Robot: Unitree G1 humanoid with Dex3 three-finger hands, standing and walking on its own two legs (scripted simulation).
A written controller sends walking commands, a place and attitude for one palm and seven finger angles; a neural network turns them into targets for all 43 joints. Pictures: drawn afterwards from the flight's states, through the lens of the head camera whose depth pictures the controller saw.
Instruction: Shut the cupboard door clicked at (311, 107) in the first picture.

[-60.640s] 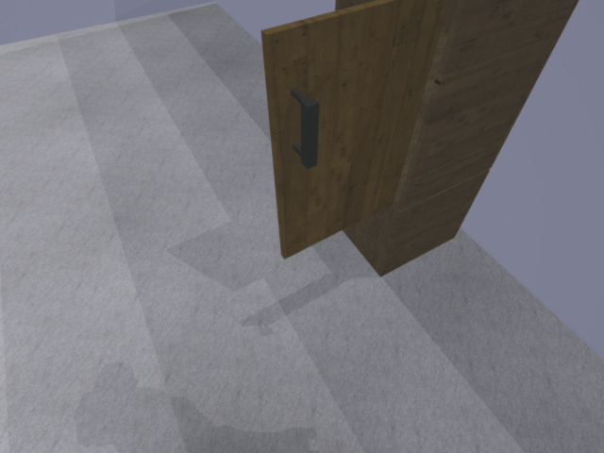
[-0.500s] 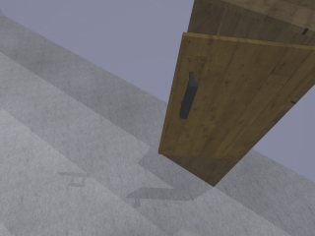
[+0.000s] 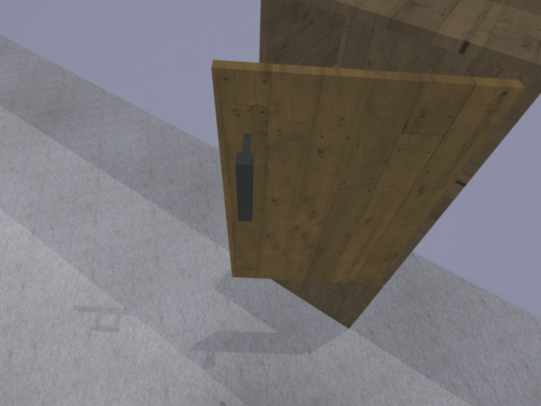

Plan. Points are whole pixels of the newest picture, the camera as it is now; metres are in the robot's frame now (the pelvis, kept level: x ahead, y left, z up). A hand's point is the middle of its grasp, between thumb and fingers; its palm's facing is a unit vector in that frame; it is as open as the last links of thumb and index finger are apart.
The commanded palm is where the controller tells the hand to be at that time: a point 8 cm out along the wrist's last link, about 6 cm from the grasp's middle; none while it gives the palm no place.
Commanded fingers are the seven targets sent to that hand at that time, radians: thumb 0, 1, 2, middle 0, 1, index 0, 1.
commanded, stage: shuffle to correct the standing spot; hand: left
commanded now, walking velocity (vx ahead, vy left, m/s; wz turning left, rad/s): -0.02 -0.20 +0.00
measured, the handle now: (246, 179) +0.42 +0.07 +0.09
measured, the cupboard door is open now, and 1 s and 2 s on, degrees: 32 32 32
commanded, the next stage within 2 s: come to a stop and stand still in 0.34 s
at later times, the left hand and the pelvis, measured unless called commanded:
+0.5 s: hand out of the picture +0.06 +0.06 -0.17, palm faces -0.02 -0.97 -0.24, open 7.4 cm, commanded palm none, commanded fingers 0.00 0.90 0.90 -0.20 -0.30 -0.20 -0.30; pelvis -0.01 -0.14 +0.00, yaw +0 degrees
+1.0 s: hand out of the picture -0.07 +0.07 -0.18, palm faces +0.14 -0.97 -0.19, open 7.4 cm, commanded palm none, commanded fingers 0.00 0.90 0.90 -0.20 -0.30 -0.20 -0.30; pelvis -0.05 -0.12 +0.01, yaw +1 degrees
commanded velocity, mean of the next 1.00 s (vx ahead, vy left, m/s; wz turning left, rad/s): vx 0.01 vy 0.01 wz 0.00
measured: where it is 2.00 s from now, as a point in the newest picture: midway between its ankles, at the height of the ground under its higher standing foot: outside the picture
